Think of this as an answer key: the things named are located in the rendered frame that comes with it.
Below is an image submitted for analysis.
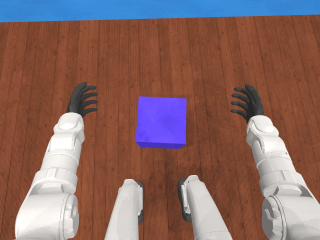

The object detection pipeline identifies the carton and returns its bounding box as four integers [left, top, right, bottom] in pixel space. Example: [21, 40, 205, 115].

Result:
[135, 96, 187, 149]

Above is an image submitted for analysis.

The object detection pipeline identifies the robot left hand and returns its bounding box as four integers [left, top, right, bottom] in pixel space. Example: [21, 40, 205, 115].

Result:
[66, 82, 98, 118]

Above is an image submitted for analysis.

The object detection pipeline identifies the robot right forearm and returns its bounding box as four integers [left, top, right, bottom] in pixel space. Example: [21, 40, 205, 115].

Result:
[246, 115, 320, 206]

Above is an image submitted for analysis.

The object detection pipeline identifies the robot right hand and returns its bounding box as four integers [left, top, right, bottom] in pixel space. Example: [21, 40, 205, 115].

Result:
[230, 84, 265, 124]

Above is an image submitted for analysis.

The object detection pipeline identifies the robot left upper arm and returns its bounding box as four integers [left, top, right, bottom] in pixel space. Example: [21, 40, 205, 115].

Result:
[13, 192, 79, 240]

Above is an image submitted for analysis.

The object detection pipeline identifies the robot right shin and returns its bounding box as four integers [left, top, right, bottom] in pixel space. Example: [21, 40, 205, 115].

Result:
[184, 175, 206, 213]

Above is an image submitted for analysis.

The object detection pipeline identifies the robot right thigh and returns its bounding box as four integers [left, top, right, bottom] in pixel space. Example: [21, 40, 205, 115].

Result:
[181, 180, 233, 240]

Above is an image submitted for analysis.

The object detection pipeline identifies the robot right upper arm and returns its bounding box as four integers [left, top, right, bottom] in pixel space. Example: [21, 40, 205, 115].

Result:
[262, 195, 320, 240]

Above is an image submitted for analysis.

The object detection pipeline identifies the robot left forearm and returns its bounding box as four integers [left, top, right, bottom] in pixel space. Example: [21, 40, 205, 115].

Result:
[15, 112, 85, 239]

